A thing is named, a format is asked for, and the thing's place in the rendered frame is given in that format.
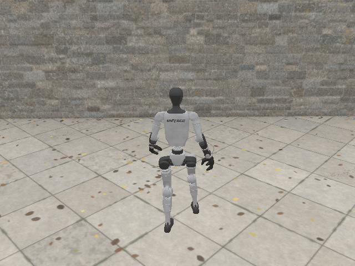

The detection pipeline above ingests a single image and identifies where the right robot thigh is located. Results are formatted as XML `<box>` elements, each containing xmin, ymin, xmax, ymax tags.
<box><xmin>185</xmin><ymin>154</ymin><xmax>196</xmax><ymax>184</ymax></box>

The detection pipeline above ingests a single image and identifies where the left robot upper arm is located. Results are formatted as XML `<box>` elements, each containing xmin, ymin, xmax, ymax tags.
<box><xmin>150</xmin><ymin>111</ymin><xmax>165</xmax><ymax>141</ymax></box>

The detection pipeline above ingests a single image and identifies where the right robot upper arm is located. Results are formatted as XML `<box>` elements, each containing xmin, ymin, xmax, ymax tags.
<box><xmin>188</xmin><ymin>111</ymin><xmax>204</xmax><ymax>142</ymax></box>

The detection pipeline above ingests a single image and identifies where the left robot thigh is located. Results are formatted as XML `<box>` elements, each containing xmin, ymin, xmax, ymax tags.
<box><xmin>159</xmin><ymin>156</ymin><xmax>173</xmax><ymax>198</ymax></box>

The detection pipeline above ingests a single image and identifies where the right robot hand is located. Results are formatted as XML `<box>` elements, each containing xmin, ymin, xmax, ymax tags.
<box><xmin>201</xmin><ymin>156</ymin><xmax>214</xmax><ymax>171</ymax></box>

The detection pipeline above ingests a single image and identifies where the left robot forearm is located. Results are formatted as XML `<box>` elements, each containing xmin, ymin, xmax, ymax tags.
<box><xmin>149</xmin><ymin>133</ymin><xmax>157</xmax><ymax>149</ymax></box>

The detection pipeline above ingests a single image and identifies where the robot thigh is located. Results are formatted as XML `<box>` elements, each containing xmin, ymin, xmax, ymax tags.
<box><xmin>159</xmin><ymin>156</ymin><xmax>173</xmax><ymax>198</ymax></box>
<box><xmin>185</xmin><ymin>154</ymin><xmax>196</xmax><ymax>184</ymax></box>

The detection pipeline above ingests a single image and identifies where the left robot hand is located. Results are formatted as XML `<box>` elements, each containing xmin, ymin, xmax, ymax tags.
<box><xmin>149</xmin><ymin>145</ymin><xmax>162</xmax><ymax>155</ymax></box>

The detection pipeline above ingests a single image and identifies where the right robot forearm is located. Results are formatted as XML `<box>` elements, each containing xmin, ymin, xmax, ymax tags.
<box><xmin>199</xmin><ymin>134</ymin><xmax>212</xmax><ymax>158</ymax></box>

